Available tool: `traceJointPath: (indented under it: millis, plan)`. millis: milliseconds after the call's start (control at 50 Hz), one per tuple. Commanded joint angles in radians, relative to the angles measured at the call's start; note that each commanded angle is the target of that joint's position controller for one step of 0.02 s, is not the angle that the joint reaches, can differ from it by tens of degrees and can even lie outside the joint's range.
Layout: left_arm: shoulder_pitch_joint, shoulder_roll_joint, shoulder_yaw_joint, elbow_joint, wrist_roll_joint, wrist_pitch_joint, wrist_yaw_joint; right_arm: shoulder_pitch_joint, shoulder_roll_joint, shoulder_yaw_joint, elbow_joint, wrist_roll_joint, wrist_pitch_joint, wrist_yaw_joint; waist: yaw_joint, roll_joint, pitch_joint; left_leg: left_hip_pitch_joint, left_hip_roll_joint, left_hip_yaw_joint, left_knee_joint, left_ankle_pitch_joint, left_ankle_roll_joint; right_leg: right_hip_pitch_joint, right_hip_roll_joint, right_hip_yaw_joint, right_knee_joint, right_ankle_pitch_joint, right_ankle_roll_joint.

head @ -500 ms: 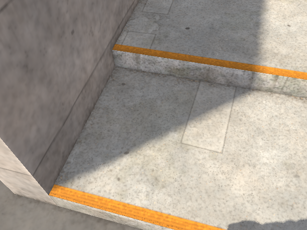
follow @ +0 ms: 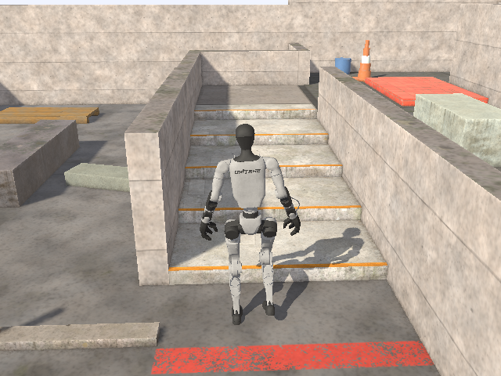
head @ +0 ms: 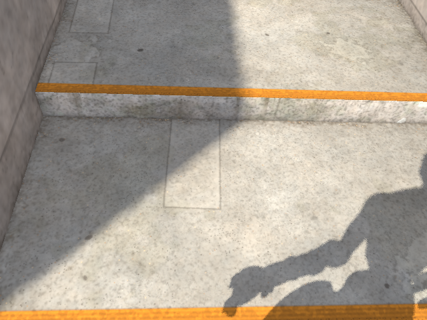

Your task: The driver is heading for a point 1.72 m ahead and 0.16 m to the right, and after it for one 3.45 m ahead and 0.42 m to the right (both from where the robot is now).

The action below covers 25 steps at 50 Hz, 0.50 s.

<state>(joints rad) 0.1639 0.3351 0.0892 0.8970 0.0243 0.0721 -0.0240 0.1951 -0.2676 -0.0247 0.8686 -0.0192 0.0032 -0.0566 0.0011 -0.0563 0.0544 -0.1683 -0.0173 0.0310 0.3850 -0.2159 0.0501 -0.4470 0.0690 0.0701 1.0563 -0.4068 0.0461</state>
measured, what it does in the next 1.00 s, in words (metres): walks ahead: right foot, then left foot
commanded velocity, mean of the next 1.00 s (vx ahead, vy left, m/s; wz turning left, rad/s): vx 0.23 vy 0.00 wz -0.26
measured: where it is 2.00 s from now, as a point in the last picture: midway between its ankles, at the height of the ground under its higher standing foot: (276, 237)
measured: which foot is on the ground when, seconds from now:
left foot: down 0.00-0.26, up 0.28-0.82, down 0.84-1.00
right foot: up 0.00-0.26, down 0.28-0.86, up 0.88-1.00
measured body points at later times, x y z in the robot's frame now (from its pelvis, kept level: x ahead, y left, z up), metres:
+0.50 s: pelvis +0.00 -0.05 +0.00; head +0.01 -0.08 +0.45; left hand +0.14 +0.19 -0.11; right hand +0.00 -0.34 -0.14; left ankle +0.02 +0.09 -0.68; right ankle -0.05 -0.11 -0.75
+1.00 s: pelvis +0.18 -0.04 +0.00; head +0.20 -0.02 +0.44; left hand +0.28 +0.20 -0.16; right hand +0.17 -0.30 -0.13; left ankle +0.20 +0.03 -0.75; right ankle +0.10 -0.15 -0.64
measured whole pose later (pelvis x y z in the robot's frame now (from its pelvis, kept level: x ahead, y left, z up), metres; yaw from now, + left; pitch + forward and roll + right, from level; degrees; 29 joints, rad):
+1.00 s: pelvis +0.18 -0.04 +0.00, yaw -14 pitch -1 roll +0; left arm 0.29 0.26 0.04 0.97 0.04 -0.05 -0.03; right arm 0.30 -0.22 -0.04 0.94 -0.02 -0.07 0.01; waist 0.02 -0.05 0.02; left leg -0.18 -0.05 0.08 0.41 -0.22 0.08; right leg -0.48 -0.02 0.00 1.26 -0.29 -0.08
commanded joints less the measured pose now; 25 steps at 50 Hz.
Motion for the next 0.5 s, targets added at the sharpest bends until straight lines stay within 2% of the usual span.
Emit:
traceJointPath:
  millis: [20, 120, 200, 240, 260, 280, 300, 320, 340, 360, 380, 400, 440, 500]
  plan:
    - [-0.031, 0.061, 0.005, -0.064, -0.007, 0.0, -0.009, 0.069, -0.172, -0.04, -0.033, -0.001, -0.009, 0.0, -0.038, 0.197, -0.052, 0.224, 0.264, -0.176, -0.051, 0.474, 0.165, -0.124, -0.021, -0.033, -0.055, -0.048, 0.02]
    - [-0.067, 0.041, -0.007, -0.098, -0.02, 0.006, -0.021, 0.052, -0.194, -0.054, -0.043, -0.01, -0.008, 0.017, -0.043, 0.223, -0.066, 0.176, 0.296, -0.109, -0.025, 0.505, 0.162, 0.014, -0.046, -0.091, -0.224, -0.077, -0.011]
    - [-0.049, 0.04, -0.009, -0.112, -0.028, 0.0, -0.021, 0.024, -0.212, -0.067, -0.046, -0.011, -0.003, 0.032, -0.03, 0.248, -0.086, 0.123, 0.312, -0.061, 0.025, 0.511, 0.141, 0.139, -0.04, -0.14, -0.38, -0.057, -0.051]
    - [0.001, 0.031, -0.011, -0.1, -0.022, -0.012, -0.016, -0.001, -0.214, -0.071, -0.045, -0.001, 0.005, 0.035, 0.012, 0.217, -0.094, 0.05, 0.295, -0.018, 0.11, 0.417, 0.089, 0.27, -0.028, -0.153, -0.595, 0.102, -0.079]
    - [0.027, 0.058, -0.006, -0.093, -0.009, -0.025, -0.005, 0.025, -0.198, -0.068, -0.034, -0.001, 0.008, 0.037, 0.031, 0.134, -0.1, -0.049, 0.264, 0.022, 0.207, 0.28, 0.03, 0.381, -0.054, -0.076, -0.74, 0.225, -0.096]
    - [0.046, 0.154, 0.01, -0.099, 0.007, -0.041, 0.008, 0.059, -0.122, -0.05, -0.057, -0.012, 0.015, 0.045, 0.011, -0.144, -0.111, -0.283, 0.155, 0.114, 0.457, -0.173, -0.042, 0.525, -0.311, 0.251, -0.817, 0.414, -0.145]
    - [0.08, 0.243, 0.028, -0.097, -0.005, -0.046, 0.013, -0.014, -0.089, -0.035, -0.102, -0.009, 0.028, 0.023, 0.05, -0.197, -0.095, -0.356, 0.032, 0.04, 0.572, -0.422, -0.063, 0.411, -0.486, 0.395, -0.763, 0.761, -0.307]
    - [0.087, 0.186, 0.019, -0.083, -0.013, -0.047, 0.018, -0.027, -0.127, -0.042, -0.089, -0.003, 0.039, 0.016, 0.05, -0.075, -0.083, -0.327, 0.069, -0.034, 0.647, -0.39, -0.064, 0.385, -0.445, 0.323, -0.754, 0.767, -0.342]
    - [0.038, 0.125, 0.0, -0.082, -0.015, -0.046, 0.022, -0.013, -0.131, -0.044, -0.07, 0.004, 0.039, 0.025, 0.017, -0.051, -0.044, -0.337, 0.08, -0.048, 0.652, -0.307, -0.06, 0.371, -0.365, 0.246, -0.785, 0.567, -0.315]
    - [-0.01, 0.085, -0.012, -0.087, -0.007, -0.041, 0.026, 0.003, -0.144, -0.048, -0.052, 0.002, 0.031, 0.038, -0.003, -0.059, -0.021, -0.351, 0.091, -0.048, 0.613, -0.231, -0.058, 0.375, -0.295, 0.208, -0.828, 0.335, -0.266]
    - [-0.007, 0.071, -0.018, -0.084, -0.01, -0.043, 0.033, 0.002, -0.159, -0.054, -0.043, -0.015, 0.026, 0.051, 0.005, -0.097, -0.012, -0.366, 0.091, -0.037, 0.608, -0.174, -0.06, 0.4, -0.261, 0.201, -0.864, 0.209, -0.248]
    - [0.012, 0.06, -0.024, -0.072, -0.011, -0.047, 0.034, 0.014, -0.157, -0.053, -0.03, -0.025, 0.023, 0.065, 0.01, -0.1, -0.019, -0.372, 0.088, -0.031, 0.611, -0.131, -0.063, 0.426, -0.243, 0.198, -0.892, 0.139, -0.243]
    - [0.058, 0.067, -0.027, -0.042, -0.012, -0.065, 0.031, 0.01, -0.135, -0.049, -0.018, -0.025, 0.013, 0.082, 0.014, -0.056, -0.006, -0.398, 0.084, -0.025, 0.59, -0.078, -0.07, 0.462, -0.248, 0.202, -0.926, 0.114, -0.24]
    - [0.107, 0.085, -0.025, -0.005, -0.01, -0.095, 0.031, -0.015, -0.117, -0.047, -0.01, -0.024, -0.001, 0.085, 0.023, -0.038, 0.017, -0.437, 0.087, -0.021, 0.553, -0.045, -0.078, 0.491, -0.257, 0.199, -0.946, 0.118, -0.251]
